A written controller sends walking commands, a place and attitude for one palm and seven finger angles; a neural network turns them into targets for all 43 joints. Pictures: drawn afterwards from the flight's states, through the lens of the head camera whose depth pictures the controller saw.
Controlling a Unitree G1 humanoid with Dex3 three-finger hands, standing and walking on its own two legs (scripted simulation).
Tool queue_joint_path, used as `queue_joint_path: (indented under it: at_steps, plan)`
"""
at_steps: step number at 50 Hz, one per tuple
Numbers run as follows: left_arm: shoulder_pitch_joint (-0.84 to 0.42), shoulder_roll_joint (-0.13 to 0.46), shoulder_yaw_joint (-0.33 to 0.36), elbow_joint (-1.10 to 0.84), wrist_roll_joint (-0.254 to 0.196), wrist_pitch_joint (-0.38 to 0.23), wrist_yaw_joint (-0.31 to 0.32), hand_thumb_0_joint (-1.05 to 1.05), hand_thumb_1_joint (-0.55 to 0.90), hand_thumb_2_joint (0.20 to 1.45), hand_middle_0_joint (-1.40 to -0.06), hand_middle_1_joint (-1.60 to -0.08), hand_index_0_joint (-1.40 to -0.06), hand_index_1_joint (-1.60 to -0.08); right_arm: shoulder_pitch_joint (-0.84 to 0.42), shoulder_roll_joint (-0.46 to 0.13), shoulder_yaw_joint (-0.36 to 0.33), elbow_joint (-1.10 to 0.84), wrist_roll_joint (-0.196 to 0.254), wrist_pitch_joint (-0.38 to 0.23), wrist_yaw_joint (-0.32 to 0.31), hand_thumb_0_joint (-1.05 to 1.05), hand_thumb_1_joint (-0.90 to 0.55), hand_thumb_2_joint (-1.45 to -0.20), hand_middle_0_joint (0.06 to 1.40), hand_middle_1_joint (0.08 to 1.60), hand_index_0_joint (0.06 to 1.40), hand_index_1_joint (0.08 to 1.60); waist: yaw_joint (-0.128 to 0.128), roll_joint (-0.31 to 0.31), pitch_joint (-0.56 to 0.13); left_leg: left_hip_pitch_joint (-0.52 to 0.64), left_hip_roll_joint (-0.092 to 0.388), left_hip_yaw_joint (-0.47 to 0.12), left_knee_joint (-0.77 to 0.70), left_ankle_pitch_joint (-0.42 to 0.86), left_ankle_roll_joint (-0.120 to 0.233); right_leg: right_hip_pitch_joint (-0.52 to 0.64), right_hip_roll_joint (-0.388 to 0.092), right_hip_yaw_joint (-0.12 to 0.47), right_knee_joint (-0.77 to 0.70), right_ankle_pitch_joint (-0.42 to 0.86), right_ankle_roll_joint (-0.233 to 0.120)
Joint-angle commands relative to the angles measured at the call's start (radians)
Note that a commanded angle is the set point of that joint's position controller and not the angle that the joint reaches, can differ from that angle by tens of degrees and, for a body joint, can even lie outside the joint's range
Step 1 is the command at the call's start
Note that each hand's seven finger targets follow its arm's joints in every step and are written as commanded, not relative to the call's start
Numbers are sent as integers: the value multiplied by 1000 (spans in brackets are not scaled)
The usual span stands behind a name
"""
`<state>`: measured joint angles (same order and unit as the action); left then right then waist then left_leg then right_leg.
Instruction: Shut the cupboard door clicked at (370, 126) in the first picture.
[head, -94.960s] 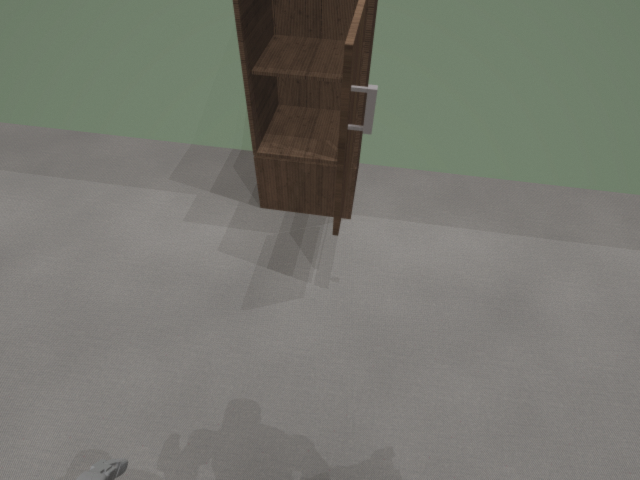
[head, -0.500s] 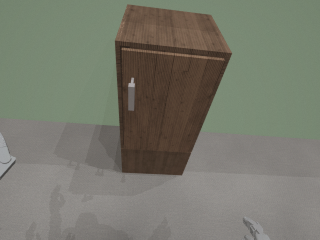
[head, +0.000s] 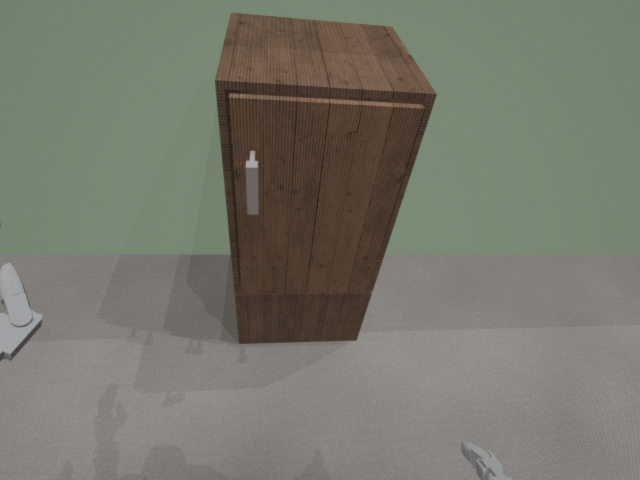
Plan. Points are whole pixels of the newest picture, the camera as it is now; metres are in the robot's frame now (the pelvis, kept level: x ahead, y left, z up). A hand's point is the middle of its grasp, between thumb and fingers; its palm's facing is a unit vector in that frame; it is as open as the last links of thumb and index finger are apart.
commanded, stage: stop stepping back and stand still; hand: left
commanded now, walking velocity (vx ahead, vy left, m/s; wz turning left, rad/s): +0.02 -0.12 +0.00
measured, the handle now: (252, 182) +0.68 +0.15 -0.02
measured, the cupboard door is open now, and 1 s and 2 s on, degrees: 0 0 0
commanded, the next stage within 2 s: let the arm hang, fingers relaxed in 0.04 s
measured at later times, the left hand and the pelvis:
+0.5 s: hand out of the picture +0.06 +0.14 -0.18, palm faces +0.10 -0.98 -0.17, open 6.8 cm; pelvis +0.01 -0.04 -0.01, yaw +3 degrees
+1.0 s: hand out of the picture -0.01 +0.10 -0.17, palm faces +0.08 -0.99 -0.14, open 7.3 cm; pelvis +0.03 -0.04 +0.00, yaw +1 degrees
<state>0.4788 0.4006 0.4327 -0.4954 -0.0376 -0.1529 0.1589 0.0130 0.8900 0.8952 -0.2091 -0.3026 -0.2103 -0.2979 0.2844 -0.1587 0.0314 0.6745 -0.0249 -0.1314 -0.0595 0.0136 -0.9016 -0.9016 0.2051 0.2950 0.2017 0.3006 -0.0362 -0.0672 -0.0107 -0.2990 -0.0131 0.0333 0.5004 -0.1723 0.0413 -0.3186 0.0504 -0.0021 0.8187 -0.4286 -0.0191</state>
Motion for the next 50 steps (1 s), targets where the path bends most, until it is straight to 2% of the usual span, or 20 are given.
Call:
queue_joint_path:
  at_steps: [1,4,6,7,8,9,10,12,14,16,18,19,20,21,22,26,27,31,36,50]
  plan:
    - [87,183,108,-256,-4,-80,19,0,900,900,-200,-300,-200,-300,-128,-154,-56,-186,3,-50,2,0,-900,-900,200,300,200,300,30,313,-44,-81,220,-211,-388,-429,-2,155,12,-76,-204,26,7]
    - [91,190,108,-180,-5,-66,19,0,900,900,-200,-300,-200,-300,-114,-157,-56,-189,5,-27,-12,0,-900,-900,200,300,200,300,16,256,-35,-104,170,-145,-322,-400,-28,258,11,-86,-407,88,5]
    - [74,210,126,-129,-7,-64,21,0,900,900,-200,-300,-200,-300,-106,-157,-58,-183,3,-11,-19,0,-900,-900,200,300,200,300,10,162,-39,-98,139,-115,-206,-263,-31,264,-52,-1,-482,143,-19]
    - [31,-68,-328,561,57,57,-122,0,900,900,-200,-300,-200,-300,-136,-228,-90,16,36,-78,61,0,-900,-900,200,300,200,300,-5,87,-43,-39,131,-86,90,87,-30,122,-216,44,-425,524,-51]
    - [4,-30,-308,588,77,138,-150,0,900,900,-200,-300,-200,-300,-45,-213,-96,12,39,-5,61,0,-900,-900,200,300,200,300,-15,13,-98,15,134,-85,135,140,-43,80,-255,82,-339,687,-83]
    - [-67,-60,-334,613,72,158,-160,0,900,900,-200,-300,-200,-300,-25,-201,-102,28,36,25,57,0,-900,-900,200,300,200,300,-14,-73,-108,16,120,-92,162,130,-39,18,-233,49,-306,563,-102]
    - [-90,-71,-346,661,71,163,-161,0,900,900,-200,-300,-200,-300,-37,-209,-95,28,24,47,48,0,-900,-900,200,300,200,300,3,-164,-91,-3,113,-91,191,131,-24,2,-220,47,-305,520,-103]
    - [-145,-46,-346,772,75,165,-158,0,900,900,-200,-300,-200,-300,-64,-208,-85,24,6,80,43,0,-900,-900,200,300,200,300,16,-233,-68,-62,69,-75,237,87,-19,42,-247,61,-315,564,-129]
    - [-192,-39,-349,889,74,169,-151,0,900,900,-200,-300,-200,-300,-77,-192,-79,39,-5,109,38,0,-900,-900,200,300,200,300,20,-199,-28,-81,45,-56,257,-40,-24,60,-284,79,-330,608,-160]
    - [-232,-43,-364,1019,69,177,-142,0,900,900,-200,-300,-200,-300,-71,-165,-69,78,-13,137,36,0,-900,-900,200,300,200,300,12,-93,27,-23,50,-54,205,-20,-30,9,-279,78,-361,486,-145]
    - [-258,-52,-375,1135,61,180,-138,0,900,900,-200,-300,-200,-300,-50,-156,-54,135,-13,144,38,0,-900,-900,200,300,200,300,2,115,70,45,103,-123,70,164,-14,-49,-202,43,-352,224,-88]
    - [-236,-62,-381,1197,56,181,-140,0,900,900,-200,-300,-200,-300,-61,-161,-48,155,-11,141,36,0,-900,-900,200,300,200,300,19,216,91,-5,126,-192,-10,150,10,-1,-148,27,-349,147,-55]
    - [-207,-69,-381,1259,52,178,-141,0,900,900,-200,-300,-200,-300,-70,-164,-45,177,-9,137,31,0,-900,-900,200,300,200,300,36,255,86,-63,143,-227,-68,97,25,81,-128,29,-367,122,-37]
    - [-181,-83,-381,1316,50,173,-142,0,900,900,-200,-300,-200,-300,-76,-157,-42,199,-6,136,26,0,-900,-900,200,300,200,300,48,264,81,-95,134,-222,-90,43,23,139,-133,41,-401,129,-38]
    - [-146,-121,-366,1345,57,165,-138,0,900,900,-200,-300,-200,-300,-76,-138,-46,208,-9,134,22,0,-900,-900,200,300,200,300,56,253,49,-71,122,-195,-72,44,15,171,-147,51,-441,160,-43]
    - [-157,-113,-386,1451,47,145,-138,0,900,900,-200,-300,-200,-300,1,-98,-43,288,2,136,18,0,-900,-900,200,300,200,300,26,177,-33,59,95,-113,-18,111,-18,190,-204,80,-517,284,-56]
    - [-156,-119,-389,1471,48,146,-135,0,900,900,-200,-300,-200,-300,11,-101,-45,300,3,139,16,0,-900,-900,200,300,200,300,22,124,-5,81,102,-107,-19,123,-17,165,-193,62,-523,306,-48]
    - [-126,-141,-404,1547,47,149,-131,0,900,900,-200,-300,-200,-300,47,-98,-43,361,10,142,10,0,-900,-900,200,300,200,300,21,52,56,93,110,-98,-52,118,-14,149,-179,45,-548,304,-39]
    - [-76,-166,-413,1609,44,147,-122,0,900,900,-200,-300,-200,-300,67,-73,-35,413,13,142,8,0,-900,-900,200,300,200,300,25,19,93,106,108,-87,-78,110,-12,140,-175,40,-565,283,-31]
    - [-17,-220,-413,1643,45,143,-110,0,900,900,-200,-300,-200,-300,90,-23,-30,461,10,137,5,0,-900,-900,200,300,200,300,35,59,150,89,104,-86,-101,105,-7,126,-164,36,-558,250,-31]
